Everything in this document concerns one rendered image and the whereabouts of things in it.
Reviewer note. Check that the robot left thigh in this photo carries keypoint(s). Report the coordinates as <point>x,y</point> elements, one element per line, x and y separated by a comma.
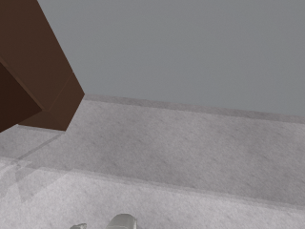
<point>122,221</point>

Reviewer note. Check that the cupboard door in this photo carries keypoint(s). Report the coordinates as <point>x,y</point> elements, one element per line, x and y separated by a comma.
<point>15,103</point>

